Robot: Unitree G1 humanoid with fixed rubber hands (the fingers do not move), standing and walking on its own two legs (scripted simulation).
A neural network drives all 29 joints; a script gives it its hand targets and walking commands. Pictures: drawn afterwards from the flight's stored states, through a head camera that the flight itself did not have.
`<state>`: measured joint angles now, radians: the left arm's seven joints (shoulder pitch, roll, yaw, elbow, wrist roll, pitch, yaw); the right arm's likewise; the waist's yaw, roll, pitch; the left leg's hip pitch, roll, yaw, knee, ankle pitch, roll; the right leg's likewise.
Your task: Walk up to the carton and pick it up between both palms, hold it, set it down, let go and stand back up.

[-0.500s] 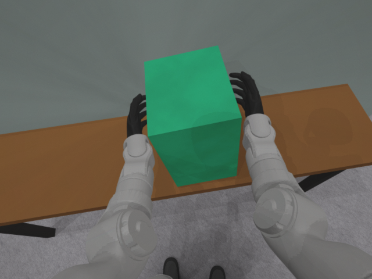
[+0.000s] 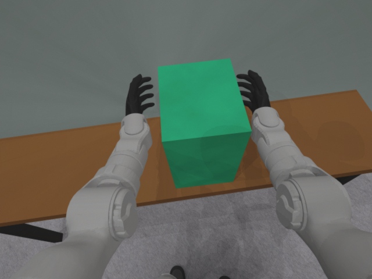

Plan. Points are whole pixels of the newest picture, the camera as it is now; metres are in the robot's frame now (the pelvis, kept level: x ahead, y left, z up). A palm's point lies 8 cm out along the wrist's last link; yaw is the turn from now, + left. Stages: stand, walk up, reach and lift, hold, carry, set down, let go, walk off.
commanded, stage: set down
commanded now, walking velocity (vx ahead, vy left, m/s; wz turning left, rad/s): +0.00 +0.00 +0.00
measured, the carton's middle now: (199, 130) +0.46 +0.03 -0.04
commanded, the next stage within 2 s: none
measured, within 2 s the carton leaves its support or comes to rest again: neither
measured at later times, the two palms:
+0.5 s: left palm (116, 104) +0.43 +0.20 +0.10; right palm (281, 89) +0.49 -0.13 +0.10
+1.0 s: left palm (111, 116) +0.39 +0.20 +0.11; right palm (296, 104) +0.44 -0.16 +0.11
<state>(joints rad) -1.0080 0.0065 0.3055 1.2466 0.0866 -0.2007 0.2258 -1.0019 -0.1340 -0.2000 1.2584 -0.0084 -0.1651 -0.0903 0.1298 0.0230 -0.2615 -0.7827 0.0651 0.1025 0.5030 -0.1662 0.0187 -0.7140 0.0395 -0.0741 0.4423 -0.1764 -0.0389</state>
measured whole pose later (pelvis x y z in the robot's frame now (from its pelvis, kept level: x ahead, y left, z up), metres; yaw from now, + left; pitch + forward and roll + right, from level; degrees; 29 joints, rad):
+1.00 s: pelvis +0.00 -0.02 +0.01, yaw +1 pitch +15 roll -1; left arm -0.76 0.13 0.10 0.82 -0.09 0.09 0.18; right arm -0.80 -0.30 0.07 0.98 0.32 0.00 -0.03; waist 0.11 0.00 -0.19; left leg -0.54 0.06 0.07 0.44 -0.15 -0.01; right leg -0.49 0.05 -0.06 0.41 -0.18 -0.06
